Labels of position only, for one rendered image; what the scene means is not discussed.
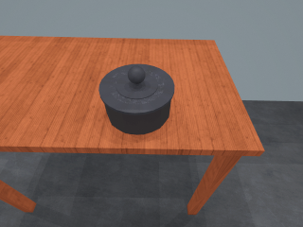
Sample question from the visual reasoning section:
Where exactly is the lid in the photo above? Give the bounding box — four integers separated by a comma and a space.
98, 63, 175, 115

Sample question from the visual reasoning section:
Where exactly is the pot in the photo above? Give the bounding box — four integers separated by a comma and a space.
104, 101, 171, 135

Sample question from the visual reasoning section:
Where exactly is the table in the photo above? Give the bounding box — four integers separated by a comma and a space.
0, 35, 265, 215

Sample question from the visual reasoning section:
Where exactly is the knob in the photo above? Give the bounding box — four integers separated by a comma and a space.
128, 65, 146, 84

